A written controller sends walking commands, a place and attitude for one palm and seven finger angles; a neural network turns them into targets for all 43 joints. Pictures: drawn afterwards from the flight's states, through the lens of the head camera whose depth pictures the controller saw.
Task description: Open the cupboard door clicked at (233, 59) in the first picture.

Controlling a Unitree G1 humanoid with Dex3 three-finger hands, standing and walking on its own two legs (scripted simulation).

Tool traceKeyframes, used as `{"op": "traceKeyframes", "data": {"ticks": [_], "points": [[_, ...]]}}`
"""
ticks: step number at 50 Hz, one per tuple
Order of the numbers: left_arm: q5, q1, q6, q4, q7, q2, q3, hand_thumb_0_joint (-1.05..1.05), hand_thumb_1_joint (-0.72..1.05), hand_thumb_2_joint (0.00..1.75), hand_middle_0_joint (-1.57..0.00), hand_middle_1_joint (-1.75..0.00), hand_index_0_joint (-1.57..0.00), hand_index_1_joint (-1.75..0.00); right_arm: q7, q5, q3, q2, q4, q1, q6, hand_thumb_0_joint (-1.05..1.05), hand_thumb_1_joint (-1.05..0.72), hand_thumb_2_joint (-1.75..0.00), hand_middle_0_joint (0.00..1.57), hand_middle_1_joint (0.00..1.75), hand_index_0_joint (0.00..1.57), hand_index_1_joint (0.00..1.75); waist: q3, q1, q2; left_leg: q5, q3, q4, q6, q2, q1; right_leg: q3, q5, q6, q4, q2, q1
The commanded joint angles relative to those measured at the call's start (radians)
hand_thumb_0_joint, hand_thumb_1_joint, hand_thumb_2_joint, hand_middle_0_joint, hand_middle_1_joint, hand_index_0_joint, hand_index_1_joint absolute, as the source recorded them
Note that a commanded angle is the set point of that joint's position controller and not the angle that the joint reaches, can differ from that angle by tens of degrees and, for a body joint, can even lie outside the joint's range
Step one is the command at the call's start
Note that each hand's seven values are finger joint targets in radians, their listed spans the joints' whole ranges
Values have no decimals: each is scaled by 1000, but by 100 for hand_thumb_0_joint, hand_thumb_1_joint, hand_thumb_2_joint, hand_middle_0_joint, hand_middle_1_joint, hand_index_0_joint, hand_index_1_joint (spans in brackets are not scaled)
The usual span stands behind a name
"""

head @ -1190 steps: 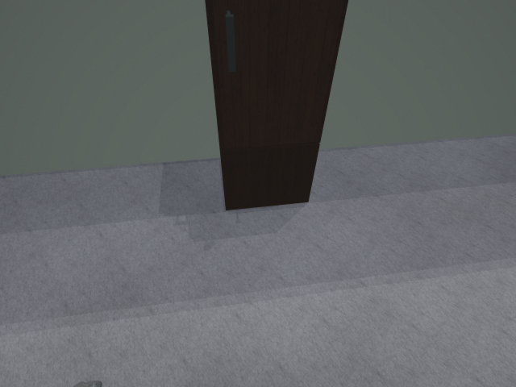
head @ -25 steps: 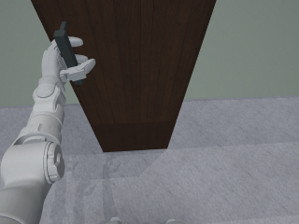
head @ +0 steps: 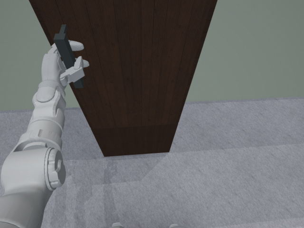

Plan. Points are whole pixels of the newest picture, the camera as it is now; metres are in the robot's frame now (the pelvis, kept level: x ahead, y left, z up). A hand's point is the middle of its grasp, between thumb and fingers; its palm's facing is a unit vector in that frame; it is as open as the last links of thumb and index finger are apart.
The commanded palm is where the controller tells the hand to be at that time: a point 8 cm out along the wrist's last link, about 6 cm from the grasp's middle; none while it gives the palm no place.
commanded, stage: pull the door open along its arc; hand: left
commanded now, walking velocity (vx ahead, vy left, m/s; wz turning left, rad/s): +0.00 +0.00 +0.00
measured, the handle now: (72, 58) +0.54 +0.18 +0.13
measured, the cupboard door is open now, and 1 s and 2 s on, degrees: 0 42 42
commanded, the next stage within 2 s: open thumb and fingers to let go in 0.82 s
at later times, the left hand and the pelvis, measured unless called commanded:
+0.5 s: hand (99, 112) +0.36 +0.09 +0.13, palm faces +0.30 -0.95 +0.11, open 5.9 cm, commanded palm +0.30 +0.13 +0.13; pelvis +0.01 -0.01 +0.01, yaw +1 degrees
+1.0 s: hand (135, 144) +0.28 +0.02 +0.13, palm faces +0.34 -0.94 -0.02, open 6.0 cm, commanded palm +0.23 +0.06 +0.13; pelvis +0.00 -0.05 +0.02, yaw +4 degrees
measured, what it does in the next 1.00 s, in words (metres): stands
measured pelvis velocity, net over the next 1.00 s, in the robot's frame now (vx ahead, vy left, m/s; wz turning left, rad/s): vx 0.00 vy -0.05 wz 0.08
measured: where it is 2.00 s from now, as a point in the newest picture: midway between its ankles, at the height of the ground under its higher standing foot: outside the picture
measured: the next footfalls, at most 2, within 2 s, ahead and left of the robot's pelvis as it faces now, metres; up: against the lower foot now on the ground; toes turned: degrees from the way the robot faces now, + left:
none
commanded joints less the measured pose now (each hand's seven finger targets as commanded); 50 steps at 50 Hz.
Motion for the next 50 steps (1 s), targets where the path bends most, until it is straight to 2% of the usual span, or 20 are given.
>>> {"op": "traceKeyframes", "data": {"ticks": [1,6,9,11,14,15,16,17,19,20,22,25,27,30,32,36,40,45,46,50], "points": [[-35,-317,-63,-295,-17,198,40,0,90,90,-40,-135,-40,-135,-7,9,-67,-163,-95,94,-14,0,-90,-90,20,30,20,30,-439,44,21,423,-50,-51,19,-31,398,12,466,6,-74,27,128],[-67,-102,-38,-482,-13,146,22,0,90,90,-40,-135,-40,-135,-1,23,-70,-151,-144,37,-12,0,-90,-90,20,30,20,30,-426,88,13,462,-26,-76,24,-36,410,13,551,4,-89,25,219],[-90,53,-4,-601,-13,61,-33,0,90,90,-40,-135,-40,-135,4,32,-68,-136,-173,-9,-19,0,-90,-90,20,30,20,30,-360,103,-28,441,-11,-98,27,-39,392,10,573,9,-108,21,255],[-96,166,15,-688,-2,29,-47,0,90,90,-40,-135,-40,-135,5,36,-68,-128,-189,-41,-26,0,-90,-90,20,30,20,30,-347,122,-9,456,-4,-108,28,-41,407,11,591,10,-112,15,271],[-99,261,51,-842,19,-64,-123,0,90,90,-40,-135,-40,-135,7,41,-68,-114,-204,-86,-41,0,-90,-90,20,30,20,30,-311,119,-37,443,-5,-124,26,-38,430,4,581,14,-125,12,274],[-162,242,69,-925,165,-102,6,0,90,90,-40,-135,-40,-135,8,37,-61,-77,-209,-134,-56,0,-90,-90,20,30,20,30,-293,199,-20,433,0,-127,16,-46,393,-7,537,10,-141,13,298],[-127,279,89,-953,238,-210,-109,0,90,90,-40,-135,-40,-135,17,30,-54,-71,-202,-153,-68,0,-90,-90,20,30,20,30,-257,159,-12,404,-3,-139,8,-42,412,-17,501,11,-139,13,271],[-104,326,108,-970,302,-243,-123,0,90,90,-40,-135,-40,-135,25,22,-57,-71,-193,-154,-74,0,-90,-90,20,30,20,30,-240,159,-58,394,-12,-142,6,-38,411,-28,475,11,-137,13,260],[-46,388,131,-1090,414,-294,-176,0,90,90,-40,-135,-40,-135,35,5,-57,-67,-202,-191,-72,0,-90,-90,20,30,20,30,-269,166,-39,401,-10,-145,3,-36,429,-22,469,8,-127,4,280],[-12,423,152,-1101,469,-324,-210,0,90,90,-40,-135,-40,-135,36,-6,-55,-65,-203,-204,-67,0,-90,-90,20,30,20,30,-243,158,-80,391,-14,-141,7,-36,424,-24,458,11,-130,1,277],[56,421,197,-1188,569,-403,-297,0,90,90,-40,-135,-40,-135,41,-21,-52,-52,-212,-249,-52,0,-90,-90,20,30,20,30,-242,151,-39,365,-15,-144,3,-35,438,-21,424,9,-129,-10,266],[129,528,270,-1262,694,-462,-356,0,90,90,-40,-135,-40,-135,36,-41,-50,-41,-221,-297,-21,0,-90,-90,20,30,20,30,-235,157,-103,338,-26,-154,-1,-32,442,-23,391,3,-153,-20,305],[159,578,303,-1322,719,-538,-454,0,90,90,-40,-135,-40,-135,34,-40,-46,-28,-233,-329,3,0,-90,-90,20,30,20,30,-207,145,-112,331,-22,-159,-2,-31,455,-15,406,2,-170,-30,315],[192,632,319,-1366,732,-584,-534,0,90,90,-40,-135,-40,-135,29,-41,-41,-12,-230,-357,28,0,-90,-90,20,30,20,30,-157,136,-139,307,-34,-161,-1,-30,474,-3,397,0,-203,-39,323],[184,667,322,-1415,733,-638,-594,0,90,90,-40,-135,-40,-135,31,-36,-33,3,-234,-393,35,0,-90,-90,20,30,20,30,-136,140,-87,293,-35,-165,-3,-33,492,1,389,-2,-214,-44,325],[165,844,344,-1488,717,-672,-645,0,90,90,-40,-135,-40,-135,45,-33,-23,19,-240,-435,40,0,-90,-90,20,30,20,30,-127,160,-63,287,-39,-161,-6,-36,505,7,416,-1,-231,-56,354],[136,1012,384,-1571,695,-667,-651,0,90,90,-40,-135,-40,-135,61,-27,-9,29,-251,-461,49,0,-90,-90,20,30,20,30,-92,178,-109,288,-42,-154,-10,-41,487,13,483,10,-250,-70,385],[131,809,375,-1503,735,-604,-573,0,90,90,-40,-135,-40,-135,35,-38,-4,23,-221,-504,37,0,-90,-90,20,30,20,30,-6,167,-152,187,-47,-142,-5,-63,463,68,287,25,-329,-90,312],[132,682,362,-1483,751,-573,-545,0,90,90,-40,-135,-40,-135,27,-40,-3,18,-203,-507,34,0,-90,-90,20,30,20,30,-10,152,-154,169,-54,-140,-3,-67,453,84,241,26,-333,-98,297],[150,758,336,-1454,737,-609,-576,0,62,78,-38,-132,-38,-132,23,-43,-17,22,-210,-470,16,0,-90,-90,20,30,20,30,-85,176,-140,208,-55,-149,-3,-67,470,90,318,25,-311,-103,345]]}}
